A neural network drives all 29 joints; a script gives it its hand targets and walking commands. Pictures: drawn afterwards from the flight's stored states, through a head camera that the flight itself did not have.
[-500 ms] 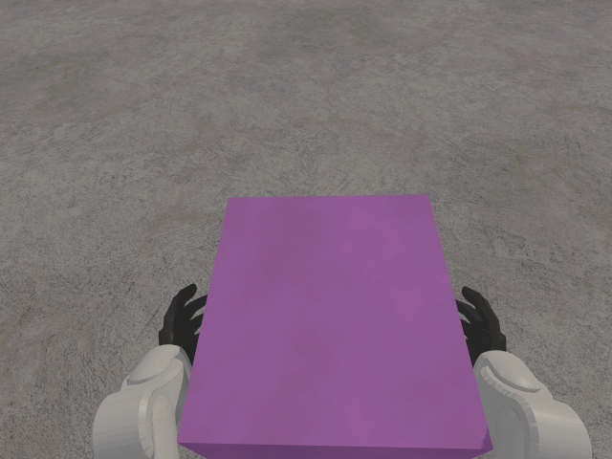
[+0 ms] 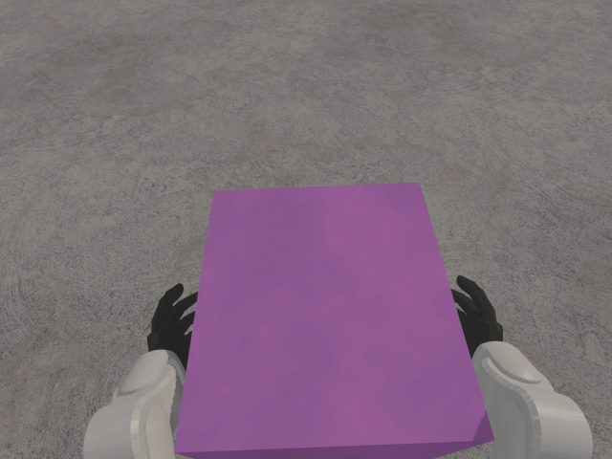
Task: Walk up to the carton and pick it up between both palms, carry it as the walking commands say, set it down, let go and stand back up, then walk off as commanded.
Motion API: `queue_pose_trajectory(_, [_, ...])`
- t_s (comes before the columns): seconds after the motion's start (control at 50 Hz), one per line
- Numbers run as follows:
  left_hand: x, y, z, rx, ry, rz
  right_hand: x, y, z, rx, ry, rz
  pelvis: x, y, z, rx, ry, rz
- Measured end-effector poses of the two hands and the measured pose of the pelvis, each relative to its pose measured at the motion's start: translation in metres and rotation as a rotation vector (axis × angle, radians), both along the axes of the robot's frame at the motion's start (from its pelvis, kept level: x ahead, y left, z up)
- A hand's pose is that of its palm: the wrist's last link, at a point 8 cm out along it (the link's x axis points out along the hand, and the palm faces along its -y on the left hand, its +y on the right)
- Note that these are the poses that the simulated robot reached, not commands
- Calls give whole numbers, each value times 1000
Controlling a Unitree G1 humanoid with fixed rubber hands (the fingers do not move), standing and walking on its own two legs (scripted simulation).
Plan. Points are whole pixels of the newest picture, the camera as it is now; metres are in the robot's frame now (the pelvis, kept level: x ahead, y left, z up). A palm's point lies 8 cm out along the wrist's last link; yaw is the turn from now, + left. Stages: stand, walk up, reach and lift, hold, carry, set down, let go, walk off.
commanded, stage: carry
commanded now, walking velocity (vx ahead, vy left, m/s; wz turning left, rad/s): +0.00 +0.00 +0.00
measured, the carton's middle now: (322, 334) +0.27 +0.02 +0.02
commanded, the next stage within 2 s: none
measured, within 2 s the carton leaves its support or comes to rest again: neither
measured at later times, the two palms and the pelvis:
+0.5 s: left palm (255, 243) +0.42 +0.13 +0.02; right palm (478, 268) +0.39 -0.21 +0.00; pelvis +0.18 -0.03 -0.03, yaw -6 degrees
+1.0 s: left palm (305, 157) +0.63 +0.06 +0.01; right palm (484, 167) +0.62 -0.28 +0.00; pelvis +0.40 -0.11 -0.05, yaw +4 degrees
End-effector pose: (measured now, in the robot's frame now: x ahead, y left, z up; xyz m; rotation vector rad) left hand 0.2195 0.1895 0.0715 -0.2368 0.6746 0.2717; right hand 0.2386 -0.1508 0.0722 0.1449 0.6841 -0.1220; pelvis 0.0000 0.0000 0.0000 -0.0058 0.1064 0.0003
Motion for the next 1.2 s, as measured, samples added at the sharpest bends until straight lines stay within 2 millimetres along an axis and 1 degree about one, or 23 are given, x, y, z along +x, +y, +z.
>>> queue_pose_trajectory(0.06, [39,-10,16,27,-53,-58,22,-10,12,5,-53,-43,28,0,1,-7,12,-13])
queue_pose_trajectory(0.1, [62,-19,25,52,-62,-110,31,-19,14,9,-60,-80,45,-1,3,-10,7,-22])
queue_pose_trajectory(0.14, [82,-30,28,65,-48,-162,35,-29,12,18,-44,-124,63,-3,6,-12,1,-34])
queue_pose_trajectory(0.2, [106,-48,27,65,-9,-211,41,-45,7,24,-2,-182,90,-8,8,-1,-6,-53])
queue_pose_trajectory(0.26, [126,-63,20,22,0,-208,56,-59,7,-6,9,-193,108,-15,4,44,-34,-40])
queue_pose_trajectory(0.32, [147,-67,3,9,-19,-200,85,-65,2,-45,-11,-167,124,-20,-11,68,-39,-35])
queue_pose_trajectory(0.38, [171,-63,-24,22,-21,-186,118,-62,-23,-19,-12,-162,144,-22,-34,76,-43,-63])
queue_pose_trajectory(0.4, [177,-61,-34,24,1,-181,127,-60,-33,-5,9,-165,152,-23,-38,88,-39,-70])
queue_pose_trajectory(0.46, [191,-59,-53,50,106,-173,144,-59,-59,1,114,-140,170,-27,-38,78,-27,-83])
queue_pose_trajectory(0.52, [202,-65,-50,72,146,-160,152,-64,-70,41,154,-147,183,-33,-33,60,-15,-108])
queue_pose_trajectory(0.56, [213,-74,-42,53,113,-135,161,-72,-68,63,124,-160,192,-38,-31,49,-18,-85])
queue_pose_trajectory(0.6, [227,-82,-34,46,73,-142,175,-79,-60,73,84,-171,206,-44,-30,48,-13,-54])
queue_pose_trajectory(0.68, [260,-89,-24,25,-20,-129,218,-88,-39,44,-7,-149,245,-56,-33,70,-13,-12])
queue_pose_trajectory(0.76, [298,-87,-29,13,-94,-104,272,-88,-29,-5,-82,-95,292,-67,-47,117,-19,-26])
queue_pose_trajectory(0.78, [308,-88,-32,27,-89,-113,283,-89,-31,-14,-81,-89,302,-70,-49,115,-16,-43])
queue_pose_trajectory(0.82, [331,-95,-38,66,-54,-146,301,-95,-42,-8,-47,-98,319,-73,-52,90,-18,-72])
queue_pose_trajectory(0.88, [363,-111,-47,96,34,-191,314,-110,-66,20,44,-140,347,-79,-50,62,-22,-39])
queue_pose_trajectory(0.92, [380,-121,-52,85,75,-183,326,-119,-77,33,93,-149,365,-88,-49,45,-44,3])
queue_pose_trajectory(0.96, [398,-128,-57,34,51,-134,351,-127,-77,23,74,-131,383,-100,-54,42,-72,43])
queue_pose_trajectory(1.0, [413,-132,-61,15,39,-96,382,-133,-73,-4,60,-86,402,-108,-53,30,-77,62])
queue_pose_trajectory(1.04, [426,-132,-59,26,49,-68,411,-133,-66,-7,69,-50,421,-115,-46,22,-69,53])
queue_pose_trajectory(1.14, [460,-123,-40,4,48,26,472,-122,-46,26,69,10,470,-127,-26,23,-31,82])
queue_pose_trajectory(1.2, [485,-117,-30,-14,-6,61,508,-115,-30,11,13,46,501,-130,-24,23,-27,89])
